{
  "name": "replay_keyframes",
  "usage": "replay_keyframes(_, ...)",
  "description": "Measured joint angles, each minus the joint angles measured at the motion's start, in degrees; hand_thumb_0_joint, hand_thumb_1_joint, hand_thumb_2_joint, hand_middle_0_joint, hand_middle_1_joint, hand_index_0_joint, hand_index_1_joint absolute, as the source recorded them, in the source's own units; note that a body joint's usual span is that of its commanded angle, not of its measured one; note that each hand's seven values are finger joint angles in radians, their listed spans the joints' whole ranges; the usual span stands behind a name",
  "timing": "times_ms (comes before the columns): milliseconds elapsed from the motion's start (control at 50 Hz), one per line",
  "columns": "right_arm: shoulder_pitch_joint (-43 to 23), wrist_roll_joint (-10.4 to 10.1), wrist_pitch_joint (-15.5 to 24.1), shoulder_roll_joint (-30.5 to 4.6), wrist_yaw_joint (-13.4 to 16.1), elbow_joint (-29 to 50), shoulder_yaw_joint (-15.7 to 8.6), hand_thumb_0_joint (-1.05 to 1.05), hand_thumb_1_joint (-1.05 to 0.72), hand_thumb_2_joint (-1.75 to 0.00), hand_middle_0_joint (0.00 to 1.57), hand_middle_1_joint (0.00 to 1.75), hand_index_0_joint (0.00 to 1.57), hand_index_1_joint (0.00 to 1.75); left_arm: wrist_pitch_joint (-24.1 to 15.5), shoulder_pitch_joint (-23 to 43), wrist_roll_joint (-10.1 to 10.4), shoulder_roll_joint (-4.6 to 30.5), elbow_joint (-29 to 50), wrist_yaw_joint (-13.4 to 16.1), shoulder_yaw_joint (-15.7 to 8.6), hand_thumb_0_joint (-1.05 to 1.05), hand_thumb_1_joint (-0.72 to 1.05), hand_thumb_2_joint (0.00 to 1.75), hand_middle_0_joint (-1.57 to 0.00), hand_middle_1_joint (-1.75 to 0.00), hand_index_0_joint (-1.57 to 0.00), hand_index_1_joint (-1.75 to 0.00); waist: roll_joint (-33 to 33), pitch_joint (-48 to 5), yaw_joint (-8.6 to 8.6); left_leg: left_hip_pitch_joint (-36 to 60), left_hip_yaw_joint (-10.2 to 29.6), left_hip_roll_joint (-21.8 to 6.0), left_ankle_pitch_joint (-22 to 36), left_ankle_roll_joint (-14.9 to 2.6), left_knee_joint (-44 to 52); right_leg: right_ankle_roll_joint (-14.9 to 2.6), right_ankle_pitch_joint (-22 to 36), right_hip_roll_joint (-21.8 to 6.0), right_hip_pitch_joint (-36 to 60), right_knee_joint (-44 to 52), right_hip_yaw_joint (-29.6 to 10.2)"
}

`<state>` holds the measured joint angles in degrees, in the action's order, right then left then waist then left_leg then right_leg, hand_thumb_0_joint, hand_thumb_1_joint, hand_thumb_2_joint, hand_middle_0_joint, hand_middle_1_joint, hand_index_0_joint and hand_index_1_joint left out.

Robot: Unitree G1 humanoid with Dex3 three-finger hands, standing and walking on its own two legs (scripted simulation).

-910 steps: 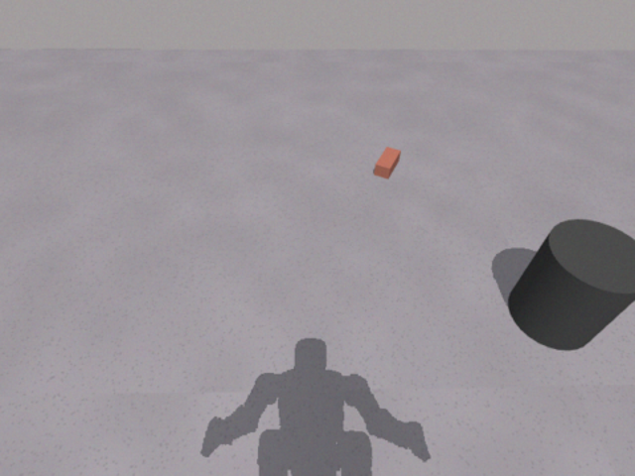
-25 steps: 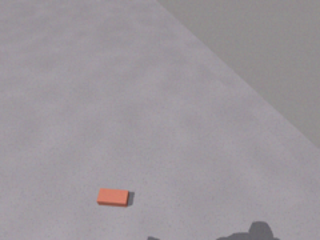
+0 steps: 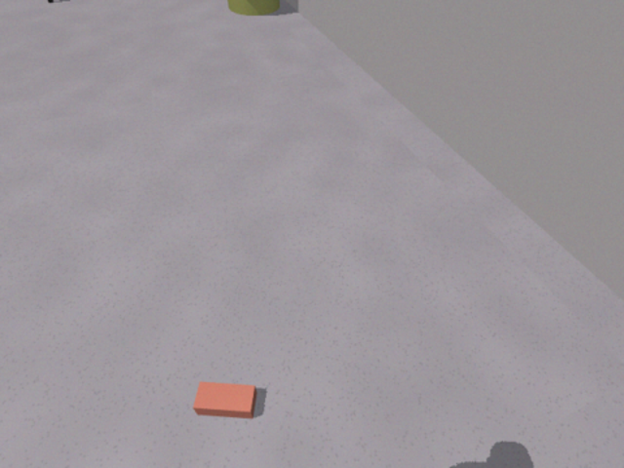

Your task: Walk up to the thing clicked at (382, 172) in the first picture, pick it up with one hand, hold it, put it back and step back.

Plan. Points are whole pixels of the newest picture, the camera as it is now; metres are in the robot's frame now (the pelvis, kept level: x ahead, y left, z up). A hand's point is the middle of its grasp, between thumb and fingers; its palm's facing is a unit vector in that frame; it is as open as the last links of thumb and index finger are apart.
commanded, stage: walk up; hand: left
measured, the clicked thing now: (226, 400) +0.46 +0.28 -0.75
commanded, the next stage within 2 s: stand in 0.68 s
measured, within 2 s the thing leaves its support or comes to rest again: neither
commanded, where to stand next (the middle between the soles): +0.08 +0.04 m, yaw -2 degrees
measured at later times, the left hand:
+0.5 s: hand out of the picture +0.10 +0.25 -0.16, palm faces -0.03 -0.94 -0.34, open 7.4 cm
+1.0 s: hand out of the picture +0.10 +0.24 -0.16, palm faces -0.04 -0.94 -0.33, open 7.4 cm
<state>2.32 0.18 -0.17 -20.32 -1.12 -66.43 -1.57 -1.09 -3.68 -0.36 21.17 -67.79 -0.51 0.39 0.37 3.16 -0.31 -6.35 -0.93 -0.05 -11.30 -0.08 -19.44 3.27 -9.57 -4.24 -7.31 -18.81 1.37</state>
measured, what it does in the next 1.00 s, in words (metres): stands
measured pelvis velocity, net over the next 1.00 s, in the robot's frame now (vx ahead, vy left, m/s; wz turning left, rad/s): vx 0.02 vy -0.01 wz -0.01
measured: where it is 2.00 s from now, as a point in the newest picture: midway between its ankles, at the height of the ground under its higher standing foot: outside the picture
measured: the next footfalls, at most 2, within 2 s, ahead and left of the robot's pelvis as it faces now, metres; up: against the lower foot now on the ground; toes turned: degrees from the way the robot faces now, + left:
none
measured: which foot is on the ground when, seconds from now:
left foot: down 0.00-1.00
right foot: down 0.00-1.00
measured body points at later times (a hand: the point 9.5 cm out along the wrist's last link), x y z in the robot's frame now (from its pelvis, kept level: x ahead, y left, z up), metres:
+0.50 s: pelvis +0.01 +0.00 +0.00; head +0.03 +0.00 +0.45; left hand +0.10 +0.30 -0.13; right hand +0.09 -0.31 -0.13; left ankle -0.01 +0.12 -0.75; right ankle +0.01 -0.15 -0.75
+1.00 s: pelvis +0.02 -0.01 +0.00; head +0.04 +0.00 +0.45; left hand +0.10 +0.29 -0.14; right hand +0.10 -0.31 -0.13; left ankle -0.01 +0.12 -0.75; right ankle +0.01 -0.15 -0.75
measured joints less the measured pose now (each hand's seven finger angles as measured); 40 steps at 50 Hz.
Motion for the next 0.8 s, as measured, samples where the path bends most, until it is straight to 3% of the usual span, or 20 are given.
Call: replay_keyframes(800,1.8,0.2,0.0,0.5,0.3,1.0,0.6,0.01,-0.9,-0.9,0.21,0.3,0.2,0.29,0.4,-0.1,-0.1,-0.8,2.5,0.3,-0.7,0.0,0.9,0.9,-0.2,-0.3,-0.2,-0.3,-0.1,0.2,0.82,1.6,-0.2,-0.8,-0.9,0.61,1.1,-0.47,-0.7,0.8,1.5,1.2,0.0)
